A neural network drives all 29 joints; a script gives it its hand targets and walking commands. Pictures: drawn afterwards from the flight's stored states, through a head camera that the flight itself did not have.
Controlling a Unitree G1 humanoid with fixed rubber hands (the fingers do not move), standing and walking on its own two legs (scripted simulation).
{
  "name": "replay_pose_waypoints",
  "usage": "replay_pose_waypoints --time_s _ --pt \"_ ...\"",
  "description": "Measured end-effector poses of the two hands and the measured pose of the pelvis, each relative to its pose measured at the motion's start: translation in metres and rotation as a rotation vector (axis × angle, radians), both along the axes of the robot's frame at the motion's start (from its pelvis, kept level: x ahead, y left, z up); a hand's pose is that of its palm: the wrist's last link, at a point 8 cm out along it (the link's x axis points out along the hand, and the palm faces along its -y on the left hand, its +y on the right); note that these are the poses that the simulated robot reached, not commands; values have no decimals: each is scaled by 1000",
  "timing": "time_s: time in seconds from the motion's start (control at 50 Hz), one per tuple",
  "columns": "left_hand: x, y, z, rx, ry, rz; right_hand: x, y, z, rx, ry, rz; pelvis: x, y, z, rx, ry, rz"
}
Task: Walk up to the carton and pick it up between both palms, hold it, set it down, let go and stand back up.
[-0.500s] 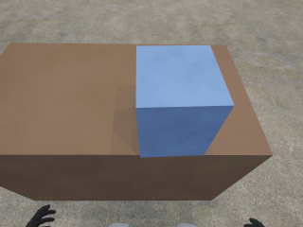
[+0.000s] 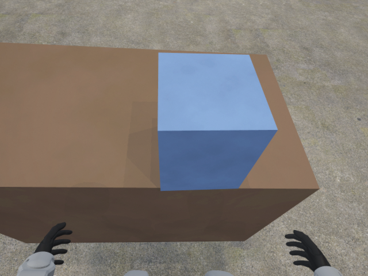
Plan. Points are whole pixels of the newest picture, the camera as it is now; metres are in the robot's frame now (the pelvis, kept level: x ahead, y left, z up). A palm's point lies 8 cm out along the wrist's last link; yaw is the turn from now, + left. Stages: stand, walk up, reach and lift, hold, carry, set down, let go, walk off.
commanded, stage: reach and lift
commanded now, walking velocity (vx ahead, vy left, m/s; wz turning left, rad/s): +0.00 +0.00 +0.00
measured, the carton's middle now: (202, 127) +0.42 -0.05 +0.06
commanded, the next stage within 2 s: none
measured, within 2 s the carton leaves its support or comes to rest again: neither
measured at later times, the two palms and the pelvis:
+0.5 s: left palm out of the picture +0.12 +0.27 -0.05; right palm out of the picture +0.12 -0.26 -0.04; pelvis -0.04 -0.01 +0.01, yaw +0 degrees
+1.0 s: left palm (57, 246) +0.17 +0.22 +0.02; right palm (312, 257) +0.15 -0.25 +0.00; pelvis -0.03 -0.01 +0.02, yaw -2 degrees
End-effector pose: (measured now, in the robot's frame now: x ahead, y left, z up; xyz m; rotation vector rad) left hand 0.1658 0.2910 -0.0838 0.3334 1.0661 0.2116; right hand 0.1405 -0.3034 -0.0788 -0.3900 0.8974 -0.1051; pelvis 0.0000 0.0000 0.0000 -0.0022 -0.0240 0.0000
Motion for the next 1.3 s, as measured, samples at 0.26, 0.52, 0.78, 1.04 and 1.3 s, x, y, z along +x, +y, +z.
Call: replay_pose_waypoints --time_s 0.26,0.52,0.78,1.04,1.3 --pt "-10 -20 26 -31 -167 -9 14 4 31 49 -192 1 -12 -9 10 13 -54 -1" --pt "-40 -21 39 -38 -284 -9 -25 44 44 134 -269 -29 -40 -7 12 13 -93 -2" --pt "-8 -31 67 -66 -424 -28 0 62 85 186 -403 -43 -38 4 14 5 -80 -21" --pt "-1 -69 101 -107 -572 -102 10 60 88 303 -532 -61 -27 -13 17 34 -43 -37" --pt "-12 -71 114 -164 -720 -85 7 82 130 306 -637 -9 -38 -7 17 26 -56 -44"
